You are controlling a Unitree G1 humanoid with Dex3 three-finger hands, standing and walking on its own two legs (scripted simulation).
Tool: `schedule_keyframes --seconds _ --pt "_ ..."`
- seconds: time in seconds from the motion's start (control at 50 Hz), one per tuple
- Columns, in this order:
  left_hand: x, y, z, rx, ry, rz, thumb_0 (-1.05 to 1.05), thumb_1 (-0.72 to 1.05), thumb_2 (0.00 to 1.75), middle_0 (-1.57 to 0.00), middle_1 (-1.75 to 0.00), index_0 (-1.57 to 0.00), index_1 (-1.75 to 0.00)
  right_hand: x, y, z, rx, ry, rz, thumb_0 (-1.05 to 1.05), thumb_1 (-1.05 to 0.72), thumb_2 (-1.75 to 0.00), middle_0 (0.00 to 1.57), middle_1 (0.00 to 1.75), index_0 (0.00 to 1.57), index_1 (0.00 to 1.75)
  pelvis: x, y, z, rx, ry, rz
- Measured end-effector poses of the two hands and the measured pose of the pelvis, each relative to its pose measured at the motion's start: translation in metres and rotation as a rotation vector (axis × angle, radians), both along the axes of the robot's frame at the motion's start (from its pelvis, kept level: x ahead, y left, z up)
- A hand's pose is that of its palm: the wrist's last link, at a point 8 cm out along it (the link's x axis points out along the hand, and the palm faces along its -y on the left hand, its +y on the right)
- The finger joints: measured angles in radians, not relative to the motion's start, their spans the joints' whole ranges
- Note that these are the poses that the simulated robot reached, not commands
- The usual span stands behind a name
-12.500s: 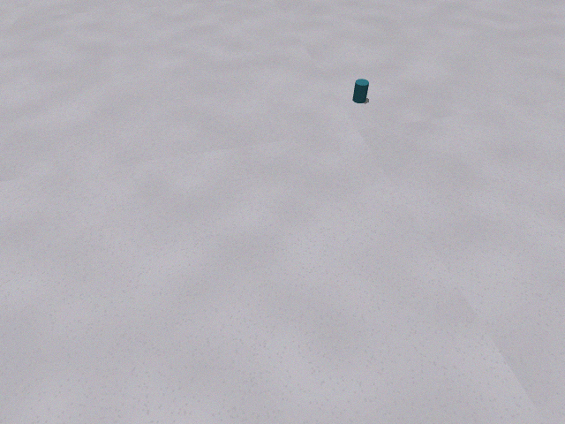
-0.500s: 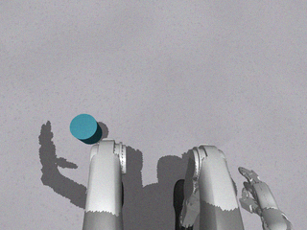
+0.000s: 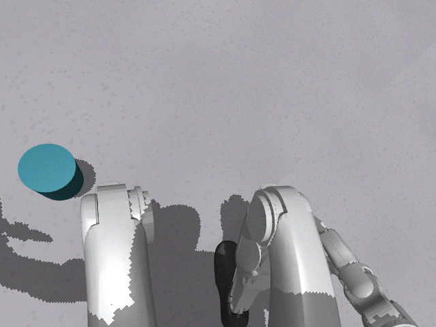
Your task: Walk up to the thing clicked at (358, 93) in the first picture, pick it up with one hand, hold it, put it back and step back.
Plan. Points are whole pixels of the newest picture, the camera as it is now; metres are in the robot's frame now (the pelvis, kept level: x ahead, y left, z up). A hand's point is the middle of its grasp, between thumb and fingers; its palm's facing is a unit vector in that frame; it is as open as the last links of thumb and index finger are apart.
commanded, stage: close in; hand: left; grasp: from the side
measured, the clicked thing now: (55, 174) +0.36 +0.30 -0.24
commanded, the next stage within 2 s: close in 0.78 s
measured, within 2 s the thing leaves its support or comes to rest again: leaves its support in 1.76 s
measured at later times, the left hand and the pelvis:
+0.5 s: hand (25, 189) +0.32 +0.33 -0.20, palm faces +0.31 -0.95 +0.04, open 17.6 cm; pelvis -0.01 +0.02 -0.03, yaw -4 degrees
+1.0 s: hand (50, 185) +0.34 +0.29 -0.22, palm faces +0.34 -0.94 +0.02, open 16.7 cm; pelvis -0.02 +0.02 -0.04, yaw -5 degrees
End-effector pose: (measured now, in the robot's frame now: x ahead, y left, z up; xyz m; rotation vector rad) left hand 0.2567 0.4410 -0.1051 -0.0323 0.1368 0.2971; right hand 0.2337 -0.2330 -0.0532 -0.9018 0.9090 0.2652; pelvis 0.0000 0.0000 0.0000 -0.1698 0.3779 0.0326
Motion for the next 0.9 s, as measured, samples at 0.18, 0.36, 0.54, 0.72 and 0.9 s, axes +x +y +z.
schedule_keyframes --seconds 0.18,0.36,0.54,0.72,0.9 --pt "0.017 -0.029 -0.062 -0.041 0.022 -0.050 -0.02 -0.59 0.03 -0.07 -0.09 -0.05 -0.10 -0.002 0.007 -0.002 -0.106 0.065 0.077 0.01 -0.93 -0.90 0.21 0.30 0.21 0.30 0.001 0.007 -0.017 -0.043 -0.072 -0.019" --pt "0.032 -0.056 -0.095 -0.038 -0.021 -0.011 -0.02 -0.60 0.01 -0.07 -0.10 -0.07 -0.10 -0.009 0.016 0.004 -0.180 0.103 0.143 0.00 -0.93 -0.90 0.21 0.30 0.21 0.30 -0.003 0.013 -0.028 -0.087 -0.145 -0.037" --pt "0.030 -0.073 -0.093 -0.009 -0.067 0.011 -0.02 -0.60 0.02 -0.07 -0.10 -0.08 -0.09 -0.028 0.020 0.008 -0.201 0.130 0.152 0.00 -0.93 -0.90 0.21 0.30 0.21 0.30 -0.012 0.016 -0.032 -0.108 -0.196 -0.039" --pt "0.033 -0.087 -0.093 0.000 -0.071 0.030 -0.02 -0.60 0.03 -0.06 -0.10 -0.07 -0.08 -0.050 0.024 0.013 -0.199 0.157 0.156 0.00 -0.92 -0.89 0.21 0.30 0.21 0.30 -0.019 0.018 -0.034 -0.118 -0.235 -0.048" --pt "0.044 -0.098 -0.103 0.017 -0.077 0.028 -0.02 -0.52 0.08 -0.06 -0.10 -0.07 -0.09 -0.066 0.022 0.015 -0.226 0.208 0.146 0.00 -0.91 -0.89 0.21 0.30 0.21 0.30 -0.020 0.021 -0.036 -0.134 -0.251 -0.058"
